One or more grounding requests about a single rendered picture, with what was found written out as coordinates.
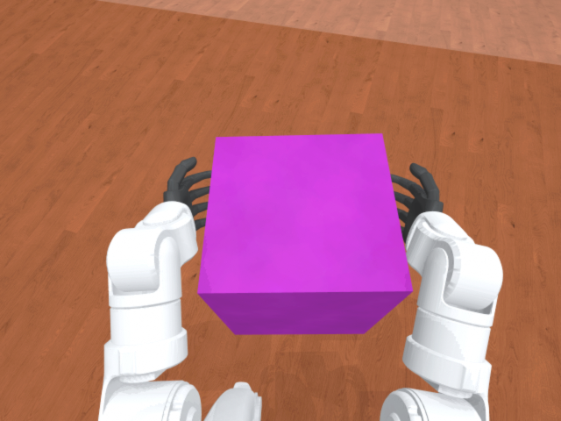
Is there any right robot forearm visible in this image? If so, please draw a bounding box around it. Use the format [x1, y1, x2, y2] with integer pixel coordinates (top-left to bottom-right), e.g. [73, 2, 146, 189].
[402, 211, 503, 421]

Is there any robot right upper arm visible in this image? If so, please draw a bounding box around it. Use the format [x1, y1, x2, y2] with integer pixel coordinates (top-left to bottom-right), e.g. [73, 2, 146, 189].
[380, 388, 481, 421]

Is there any right robot hand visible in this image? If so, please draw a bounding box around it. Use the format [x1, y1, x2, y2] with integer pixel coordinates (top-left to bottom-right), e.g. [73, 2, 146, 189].
[390, 163, 444, 244]

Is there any left robot forearm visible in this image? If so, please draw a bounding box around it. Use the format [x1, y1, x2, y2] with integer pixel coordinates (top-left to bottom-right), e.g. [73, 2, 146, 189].
[98, 201, 198, 421]

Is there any robot left shin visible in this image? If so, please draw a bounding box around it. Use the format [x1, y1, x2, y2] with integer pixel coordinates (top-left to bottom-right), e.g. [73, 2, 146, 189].
[233, 382, 251, 389]

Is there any carton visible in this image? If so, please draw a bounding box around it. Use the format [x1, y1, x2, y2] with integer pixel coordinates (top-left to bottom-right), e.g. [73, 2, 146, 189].
[197, 133, 413, 335]

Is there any robot left upper arm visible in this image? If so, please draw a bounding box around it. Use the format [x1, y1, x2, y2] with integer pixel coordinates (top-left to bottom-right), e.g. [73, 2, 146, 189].
[101, 381, 202, 421]

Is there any left robot hand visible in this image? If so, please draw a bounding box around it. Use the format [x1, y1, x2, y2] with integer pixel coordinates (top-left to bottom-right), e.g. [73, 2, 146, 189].
[163, 157, 212, 231]

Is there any left robot thigh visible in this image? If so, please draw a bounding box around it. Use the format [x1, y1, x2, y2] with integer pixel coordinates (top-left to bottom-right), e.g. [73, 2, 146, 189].
[203, 388, 262, 421]

